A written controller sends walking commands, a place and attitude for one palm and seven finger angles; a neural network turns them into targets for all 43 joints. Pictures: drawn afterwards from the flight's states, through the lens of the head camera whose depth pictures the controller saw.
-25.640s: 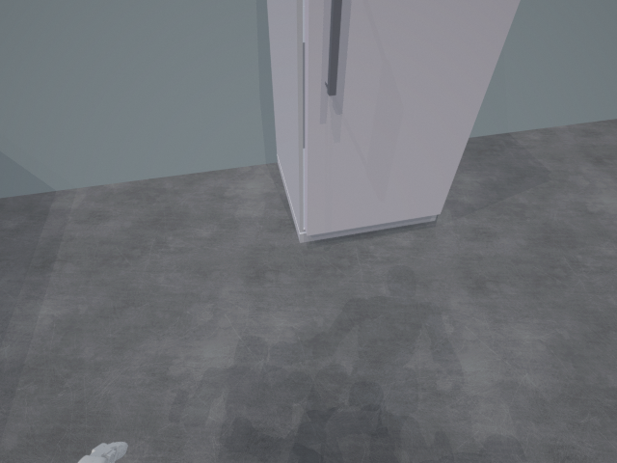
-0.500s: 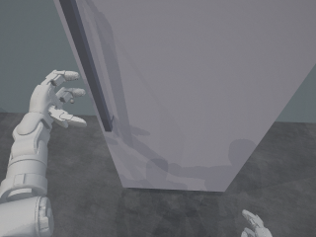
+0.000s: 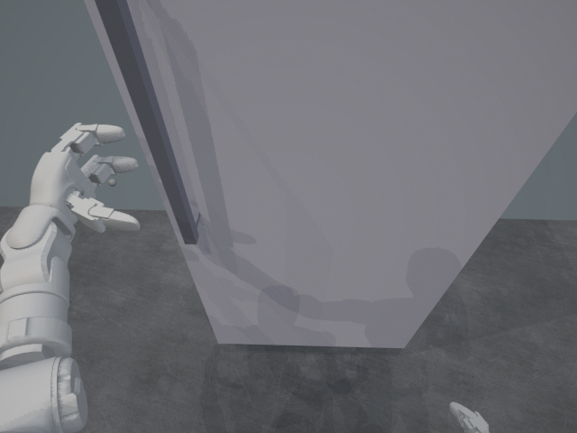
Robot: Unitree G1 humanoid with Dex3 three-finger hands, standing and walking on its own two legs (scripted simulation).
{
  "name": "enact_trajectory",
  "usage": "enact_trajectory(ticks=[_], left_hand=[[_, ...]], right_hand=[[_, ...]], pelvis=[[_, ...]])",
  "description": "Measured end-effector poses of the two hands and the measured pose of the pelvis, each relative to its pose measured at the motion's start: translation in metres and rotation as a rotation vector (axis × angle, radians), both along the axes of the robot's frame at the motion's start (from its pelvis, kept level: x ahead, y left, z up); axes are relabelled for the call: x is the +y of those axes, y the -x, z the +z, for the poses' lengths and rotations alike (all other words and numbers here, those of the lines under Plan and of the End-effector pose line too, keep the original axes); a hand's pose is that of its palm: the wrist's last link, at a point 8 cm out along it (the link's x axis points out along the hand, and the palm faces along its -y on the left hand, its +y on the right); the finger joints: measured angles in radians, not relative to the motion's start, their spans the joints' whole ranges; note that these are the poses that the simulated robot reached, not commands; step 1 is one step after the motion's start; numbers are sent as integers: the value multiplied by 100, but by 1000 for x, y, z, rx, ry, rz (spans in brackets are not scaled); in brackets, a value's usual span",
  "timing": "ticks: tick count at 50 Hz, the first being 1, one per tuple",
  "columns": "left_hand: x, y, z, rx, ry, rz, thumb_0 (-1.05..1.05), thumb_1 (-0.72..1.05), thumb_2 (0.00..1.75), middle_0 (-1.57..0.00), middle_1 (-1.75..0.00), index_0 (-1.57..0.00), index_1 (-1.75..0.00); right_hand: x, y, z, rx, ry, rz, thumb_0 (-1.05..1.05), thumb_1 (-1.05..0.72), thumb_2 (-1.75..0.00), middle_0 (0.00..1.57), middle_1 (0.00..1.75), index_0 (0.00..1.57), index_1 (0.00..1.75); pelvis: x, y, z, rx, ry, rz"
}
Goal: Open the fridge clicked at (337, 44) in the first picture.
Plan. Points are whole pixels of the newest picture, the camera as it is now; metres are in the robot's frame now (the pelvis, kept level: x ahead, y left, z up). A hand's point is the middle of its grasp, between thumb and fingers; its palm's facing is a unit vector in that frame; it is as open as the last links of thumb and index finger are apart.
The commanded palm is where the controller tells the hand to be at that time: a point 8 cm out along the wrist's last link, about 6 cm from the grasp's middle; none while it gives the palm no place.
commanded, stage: feel for the door with the fingertips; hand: left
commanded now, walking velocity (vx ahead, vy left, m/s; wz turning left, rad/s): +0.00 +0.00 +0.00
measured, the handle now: (164, 136) +0.45 +0.18 +0.18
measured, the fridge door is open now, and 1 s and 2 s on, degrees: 0 0 0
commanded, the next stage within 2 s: slide the fingers in behind the handle in 0.74 s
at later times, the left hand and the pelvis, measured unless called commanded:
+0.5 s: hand (143, 183) +0.40 +0.20 +0.15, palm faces +0.02 -1.00 -0.02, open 14.0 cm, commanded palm +0.38 +0.26 +0.15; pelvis +0.00 +0.00 +0.00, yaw +1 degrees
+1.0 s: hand (143, 170) +0.42 +0.21 +0.16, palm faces +0.01 -1.00 -0.01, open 13.6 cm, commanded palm +0.39 +0.25 +0.15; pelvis -0.01 -0.01 +0.00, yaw +1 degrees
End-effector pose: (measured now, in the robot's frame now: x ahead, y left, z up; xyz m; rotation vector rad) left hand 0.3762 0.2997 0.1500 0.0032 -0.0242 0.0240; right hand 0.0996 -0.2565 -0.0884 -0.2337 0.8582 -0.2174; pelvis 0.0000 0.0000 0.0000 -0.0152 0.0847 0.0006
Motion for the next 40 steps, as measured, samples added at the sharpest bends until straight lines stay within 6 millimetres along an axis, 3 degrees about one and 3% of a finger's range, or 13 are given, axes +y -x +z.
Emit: enact_trajectory(ticks=[5,15,21,29,40], left_hand=[[-3,1,3,8,-14,-30,-1,-50,30,-30,-120,-30,-120],[-34,9,-2,-2,8,-55,-1,-50,30,-30,-120,-30,-120],[-41,6,-6,27,-6,-18,-1,-50,30,-30,-120,-31,-120],[-43,-9,8,7,-14,-11,-1,-50,30,-30,-120,-31,-120],[-39,-15,8,15,-3,-20,-1,-50,30,-33,-122,-33,-122]], right_hand=[[6,-10,0,-19,-13,13,1,-90,-90,20,30,20,30],[23,-34,4,-72,-48,57,1,-90,-90,20,30,20,30],[28,-40,5,-83,-53,70,1,-90,-90,20,30,20,30],[21,-28,0,-35,-42,55,1,-90,-90,20,30,20,30],[-2,3,-9,54,-22,0,1,-90,-90,20,30,20,30]], pelvis=[[4,-3,0,1,2,2],[8,-5,1,-14,-1,7],[6,-2,2,-23,-2,11],[2,-1,3,-20,-3,14],[-3,-2,2,-7,-6,9]])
